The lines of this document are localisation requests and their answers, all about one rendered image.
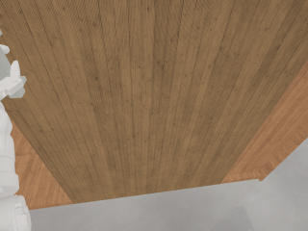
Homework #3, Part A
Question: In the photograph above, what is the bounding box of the robot left hand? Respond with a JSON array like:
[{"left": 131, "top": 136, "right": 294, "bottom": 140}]
[{"left": 0, "top": 44, "right": 24, "bottom": 101}]

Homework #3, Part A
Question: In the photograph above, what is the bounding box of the wardrobe door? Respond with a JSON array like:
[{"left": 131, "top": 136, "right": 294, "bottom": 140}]
[
  {"left": 0, "top": 0, "right": 308, "bottom": 204},
  {"left": 226, "top": 60, "right": 308, "bottom": 176}
]

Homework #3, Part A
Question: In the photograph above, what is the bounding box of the left robot upper arm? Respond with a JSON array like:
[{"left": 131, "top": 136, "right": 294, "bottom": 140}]
[{"left": 0, "top": 194, "right": 32, "bottom": 231}]

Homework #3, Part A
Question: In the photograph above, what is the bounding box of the handle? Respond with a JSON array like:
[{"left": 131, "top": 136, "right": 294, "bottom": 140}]
[{"left": 0, "top": 30, "right": 27, "bottom": 98}]

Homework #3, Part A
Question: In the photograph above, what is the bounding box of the robot left forearm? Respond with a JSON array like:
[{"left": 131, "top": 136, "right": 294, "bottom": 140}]
[{"left": 0, "top": 101, "right": 19, "bottom": 198}]

